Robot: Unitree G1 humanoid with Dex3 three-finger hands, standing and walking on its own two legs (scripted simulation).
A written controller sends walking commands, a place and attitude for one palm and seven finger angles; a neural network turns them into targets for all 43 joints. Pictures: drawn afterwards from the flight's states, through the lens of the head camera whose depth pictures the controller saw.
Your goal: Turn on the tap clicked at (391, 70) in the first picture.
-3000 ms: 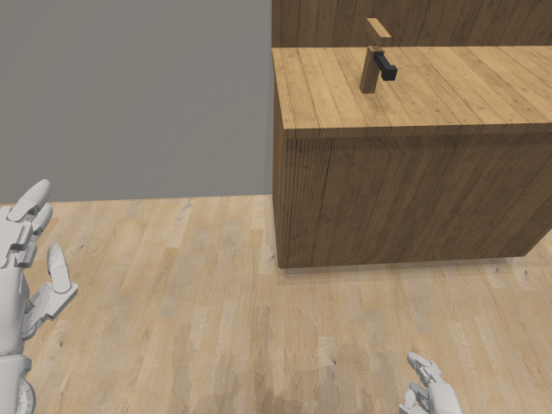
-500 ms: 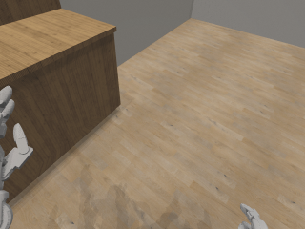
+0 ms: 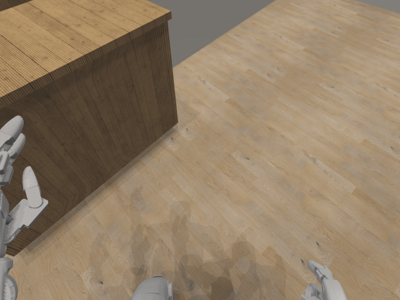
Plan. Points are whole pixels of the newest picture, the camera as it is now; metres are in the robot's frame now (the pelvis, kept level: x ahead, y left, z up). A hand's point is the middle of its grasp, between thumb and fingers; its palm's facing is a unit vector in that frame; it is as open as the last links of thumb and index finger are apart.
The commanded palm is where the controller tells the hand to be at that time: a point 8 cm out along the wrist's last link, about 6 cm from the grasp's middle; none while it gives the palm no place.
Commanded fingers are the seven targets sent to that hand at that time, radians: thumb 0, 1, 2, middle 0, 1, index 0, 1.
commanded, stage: turn to face it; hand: left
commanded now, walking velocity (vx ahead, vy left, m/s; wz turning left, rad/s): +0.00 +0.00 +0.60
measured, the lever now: out of the picture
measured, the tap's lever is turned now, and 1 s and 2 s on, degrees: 0 0 0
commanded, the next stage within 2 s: take the last steps up to it in 0.80 s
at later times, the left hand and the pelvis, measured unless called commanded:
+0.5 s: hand (34, 193) +0.23 +0.23 +0.18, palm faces +0.57 -0.65 -0.50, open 7.4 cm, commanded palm +0.18 +0.26 +0.18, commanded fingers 0.00 0.90 0.90 -0.20 -0.30 -0.20 -0.30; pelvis +0.09 -0.05 -0.01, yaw +13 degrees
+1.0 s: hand out of the picture +0.11 +0.23 +0.18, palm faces +0.75 -0.56 -0.36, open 7.4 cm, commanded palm +0.05 +0.24 +0.18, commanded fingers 0.00 0.90 0.90 -0.20 -0.30 -0.20 -0.30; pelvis +0.03 -0.08 +0.00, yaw +27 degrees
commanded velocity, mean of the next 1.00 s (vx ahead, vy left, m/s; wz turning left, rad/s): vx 0.04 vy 0.02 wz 0.42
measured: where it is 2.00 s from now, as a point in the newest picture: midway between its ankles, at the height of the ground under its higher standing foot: outside the picture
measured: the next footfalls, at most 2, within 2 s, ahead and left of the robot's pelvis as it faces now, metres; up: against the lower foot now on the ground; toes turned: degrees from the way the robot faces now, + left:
left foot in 0.10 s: +0.14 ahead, +0.12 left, +0.00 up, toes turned +12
right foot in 0.46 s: +0.16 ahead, -0.14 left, +0.00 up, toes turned +7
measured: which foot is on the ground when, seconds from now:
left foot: up 0.00-0.08, down 0.10-0.48, up 0.50-0.84, down 0.86-1.00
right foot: down 0.00-0.10, up 0.12-0.44, down 0.46-0.88, up 0.90-1.00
